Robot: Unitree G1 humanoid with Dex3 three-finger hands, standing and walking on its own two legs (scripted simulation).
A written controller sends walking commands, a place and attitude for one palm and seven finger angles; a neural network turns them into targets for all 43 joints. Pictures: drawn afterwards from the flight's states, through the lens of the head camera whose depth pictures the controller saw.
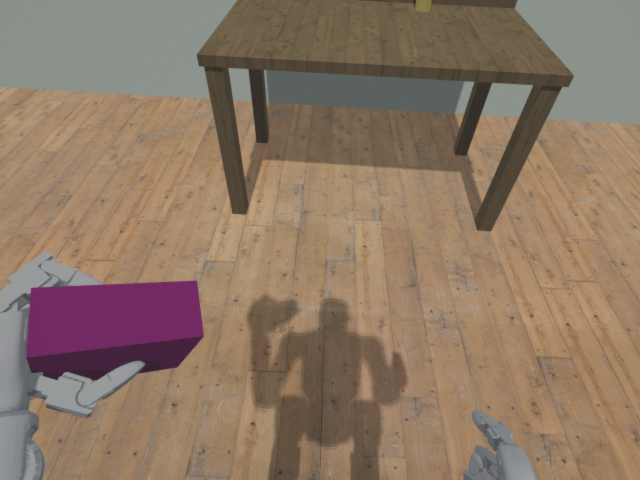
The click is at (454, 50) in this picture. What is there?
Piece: table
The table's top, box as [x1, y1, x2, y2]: [197, 0, 573, 86]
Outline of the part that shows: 197,53 199,65 558,86 568,86 573,76 571,72 514,8 431,4 430,10 428,12 418,12 414,9 415,3 357,0 237,0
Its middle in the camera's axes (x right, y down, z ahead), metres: +0.22 -0.81 +1.52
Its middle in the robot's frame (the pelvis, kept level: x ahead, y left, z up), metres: +1.68 -0.13 -0.06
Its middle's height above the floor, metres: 0.71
